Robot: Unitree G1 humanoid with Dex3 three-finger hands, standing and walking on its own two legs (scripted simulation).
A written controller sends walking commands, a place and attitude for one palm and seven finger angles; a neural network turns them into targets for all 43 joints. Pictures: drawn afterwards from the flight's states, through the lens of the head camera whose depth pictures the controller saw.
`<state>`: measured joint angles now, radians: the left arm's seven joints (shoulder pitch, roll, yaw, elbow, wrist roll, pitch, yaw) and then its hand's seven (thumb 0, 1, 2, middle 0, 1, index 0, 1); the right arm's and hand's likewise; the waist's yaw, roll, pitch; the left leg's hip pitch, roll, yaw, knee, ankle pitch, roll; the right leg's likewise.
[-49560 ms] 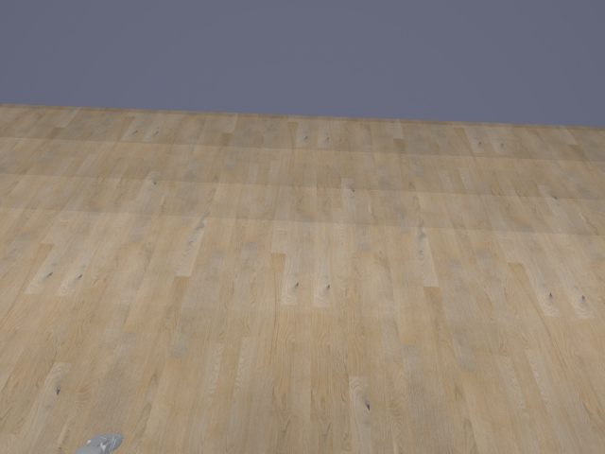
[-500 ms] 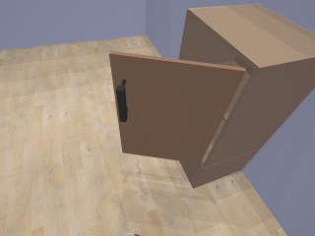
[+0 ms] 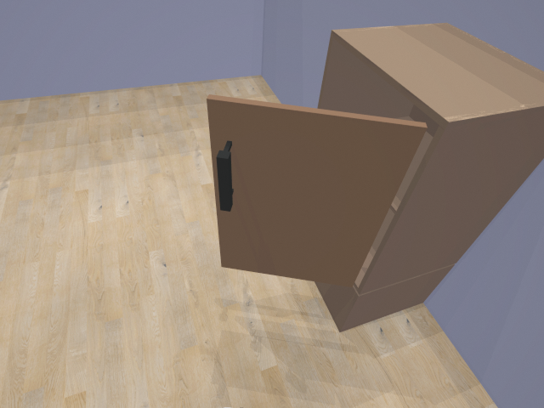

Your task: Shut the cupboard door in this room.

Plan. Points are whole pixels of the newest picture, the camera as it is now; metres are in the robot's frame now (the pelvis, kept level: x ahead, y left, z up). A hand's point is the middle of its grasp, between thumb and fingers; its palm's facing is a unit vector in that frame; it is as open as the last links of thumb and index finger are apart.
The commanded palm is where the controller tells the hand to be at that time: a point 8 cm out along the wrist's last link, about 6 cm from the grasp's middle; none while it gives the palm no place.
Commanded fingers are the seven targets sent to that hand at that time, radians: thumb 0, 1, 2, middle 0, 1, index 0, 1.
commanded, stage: shuffle to correct the standing spot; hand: left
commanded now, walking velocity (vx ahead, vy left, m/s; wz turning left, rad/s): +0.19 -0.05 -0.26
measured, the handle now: (227, 176) +0.58 +0.14 -0.02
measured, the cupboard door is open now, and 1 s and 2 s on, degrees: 62 62 62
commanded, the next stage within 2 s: come to a stop and stand still in 1.32 s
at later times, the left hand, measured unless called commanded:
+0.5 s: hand out of the picture -0.03 +0.21 -0.17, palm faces -0.06 -0.98 -0.20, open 7.3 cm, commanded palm none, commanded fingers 0.00 0.90 0.90 -0.20 -0.30 -0.20 -0.30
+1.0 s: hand out of the picture +0.02 +0.26 -0.17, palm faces -0.05 -0.99 -0.13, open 7.4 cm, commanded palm none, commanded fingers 0.00 0.90 0.90 -0.20 -0.30 -0.20 -0.30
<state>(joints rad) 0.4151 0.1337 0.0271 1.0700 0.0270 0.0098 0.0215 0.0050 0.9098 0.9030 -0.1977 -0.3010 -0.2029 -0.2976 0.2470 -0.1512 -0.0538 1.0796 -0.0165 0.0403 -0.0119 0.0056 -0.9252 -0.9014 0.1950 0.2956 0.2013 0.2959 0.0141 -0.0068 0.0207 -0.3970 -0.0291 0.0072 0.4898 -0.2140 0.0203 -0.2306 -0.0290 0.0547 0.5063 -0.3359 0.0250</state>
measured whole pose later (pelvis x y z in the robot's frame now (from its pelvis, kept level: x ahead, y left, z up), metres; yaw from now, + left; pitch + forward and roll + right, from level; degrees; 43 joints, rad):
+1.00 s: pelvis -0.02 +0.08 +0.01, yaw -5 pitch +1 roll +0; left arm 0.27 0.20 0.08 1.01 0.03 0.01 -0.03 0.01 0.91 0.90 -0.20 -0.30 -0.20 -0.30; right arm 0.38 -0.06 -0.03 1.09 -0.02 -0.05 -0.03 0.00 -0.91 -0.90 0.20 0.30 0.20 0.30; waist -0.01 -0.07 0.02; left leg -0.17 0.01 0.11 0.35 -0.19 0.04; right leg -0.59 -0.08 -0.01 1.07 -0.16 -0.01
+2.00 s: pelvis +0.10 +0.01 +0.00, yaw -6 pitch -1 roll +1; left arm 0.29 0.17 0.03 0.94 0.03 0.02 0.06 0.01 0.91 0.90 -0.20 -0.30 -0.21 -0.30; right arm 0.10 -0.18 -0.05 0.93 0.00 0.04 -0.02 0.00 -0.91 -0.90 0.19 0.30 0.20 0.30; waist 0.03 -0.01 0.10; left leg -0.29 -0.02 0.05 0.68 -0.35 -0.01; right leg -0.25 -0.05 -0.08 0.59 -0.29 -0.02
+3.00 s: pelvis -0.08 +0.12 +0.00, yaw -2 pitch -3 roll -1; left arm 0.28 0.18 0.04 0.94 0.02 0.03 0.04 0.01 0.92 0.90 -0.20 -0.30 -0.20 -0.30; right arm 0.38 -0.08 0.00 1.04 -0.02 0.02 -0.03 0.01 -0.91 -0.90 0.20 0.30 0.20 0.30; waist 0.00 -0.06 -0.01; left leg -0.23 -0.08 0.08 0.52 -0.24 0.12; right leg -0.27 0.01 0.03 0.67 -0.39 -0.03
